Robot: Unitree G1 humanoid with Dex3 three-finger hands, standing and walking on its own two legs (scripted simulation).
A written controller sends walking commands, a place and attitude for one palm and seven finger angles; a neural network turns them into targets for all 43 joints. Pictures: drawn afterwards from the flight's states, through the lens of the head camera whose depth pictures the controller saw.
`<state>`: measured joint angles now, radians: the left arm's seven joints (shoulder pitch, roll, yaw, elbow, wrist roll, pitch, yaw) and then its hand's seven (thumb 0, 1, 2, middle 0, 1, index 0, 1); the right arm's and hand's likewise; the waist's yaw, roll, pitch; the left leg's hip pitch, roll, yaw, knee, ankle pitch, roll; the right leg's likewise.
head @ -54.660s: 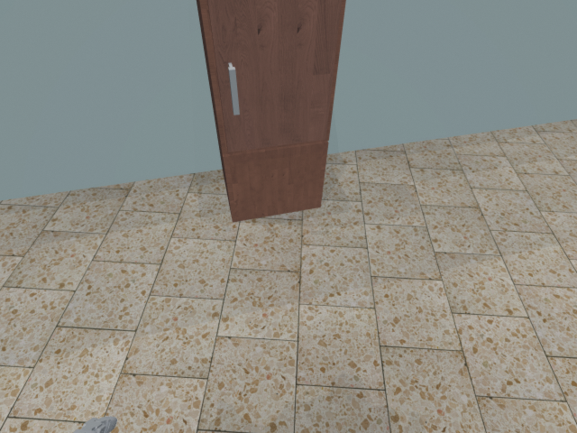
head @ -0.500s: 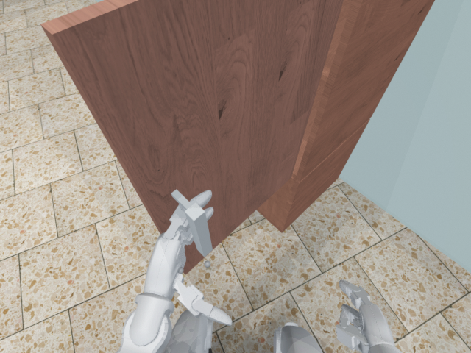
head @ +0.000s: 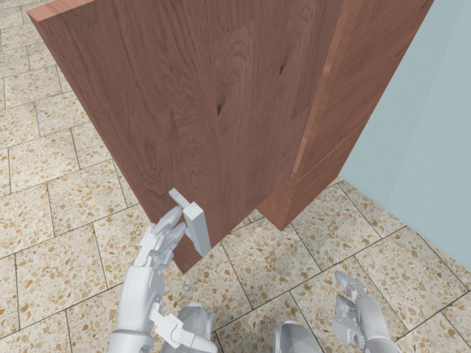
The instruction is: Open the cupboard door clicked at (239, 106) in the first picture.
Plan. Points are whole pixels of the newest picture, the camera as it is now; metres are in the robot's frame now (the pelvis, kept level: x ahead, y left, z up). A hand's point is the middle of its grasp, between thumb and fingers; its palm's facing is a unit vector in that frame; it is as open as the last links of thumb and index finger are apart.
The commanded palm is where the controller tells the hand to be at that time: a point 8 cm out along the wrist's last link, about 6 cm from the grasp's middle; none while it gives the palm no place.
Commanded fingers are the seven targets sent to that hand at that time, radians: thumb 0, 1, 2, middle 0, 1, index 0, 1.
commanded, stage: slide the hand sideways off the handle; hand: left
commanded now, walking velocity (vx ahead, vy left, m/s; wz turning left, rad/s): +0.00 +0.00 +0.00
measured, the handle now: (191, 224) +0.31 +0.10 +0.04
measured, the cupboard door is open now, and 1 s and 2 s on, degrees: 91 91 91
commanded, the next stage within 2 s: draw the hand back to the body in 0.50 s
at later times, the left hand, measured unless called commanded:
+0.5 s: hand (144, 321) +0.17 +0.14 +0.04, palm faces +0.02 -1.00 -0.03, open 16.2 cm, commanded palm +0.14 +0.19 +0.04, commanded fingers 0.00 -0.50 0.30 -0.15 -0.30 -0.15 -0.30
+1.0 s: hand (102, 307) +0.18 +0.17 +0.12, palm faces +0.00 -1.00 -0.06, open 16.3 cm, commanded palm +0.14 +0.23 +0.13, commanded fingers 0.00 -0.47 0.31 -0.15 -0.30 -0.15 -0.30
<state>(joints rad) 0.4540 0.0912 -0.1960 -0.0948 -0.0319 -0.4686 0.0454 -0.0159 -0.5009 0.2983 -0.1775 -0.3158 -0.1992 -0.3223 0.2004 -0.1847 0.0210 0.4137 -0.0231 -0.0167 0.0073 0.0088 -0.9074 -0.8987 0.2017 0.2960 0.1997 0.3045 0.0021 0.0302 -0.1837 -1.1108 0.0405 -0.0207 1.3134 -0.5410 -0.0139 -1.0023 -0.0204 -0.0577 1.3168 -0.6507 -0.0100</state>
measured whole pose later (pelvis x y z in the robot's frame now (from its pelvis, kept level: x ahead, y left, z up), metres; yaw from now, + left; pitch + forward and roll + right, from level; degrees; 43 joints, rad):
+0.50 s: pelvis -0.01 -0.02 -0.01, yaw +0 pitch +19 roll -1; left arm 0.61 0.16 0.03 -0.16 -0.21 -0.50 -0.18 -0.02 -0.50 0.30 -0.16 -0.30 -0.17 -0.31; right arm 0.18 -0.20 -0.03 0.45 0.00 -0.04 -0.05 0.01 -0.91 -0.90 0.20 0.30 0.20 0.30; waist 0.02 0.03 -0.20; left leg -1.16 0.05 -0.06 1.38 -0.56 -0.04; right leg -1.04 0.00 -0.09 1.38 -0.68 -0.04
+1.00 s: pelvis +0.00 +0.00 +0.04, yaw +1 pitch +13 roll -3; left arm 0.65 0.23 0.06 -0.32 -0.23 -0.28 -0.15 -0.01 -0.50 0.30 -0.15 -0.30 -0.15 -0.30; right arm 0.28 -0.20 0.03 0.41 0.04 -0.05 -0.09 0.01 -0.91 -0.90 0.20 0.30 0.20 0.30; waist 0.00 0.06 -0.18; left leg -0.91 0.05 -0.04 1.16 -0.48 -0.01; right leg -0.78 -0.01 -0.08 1.13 -0.57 0.00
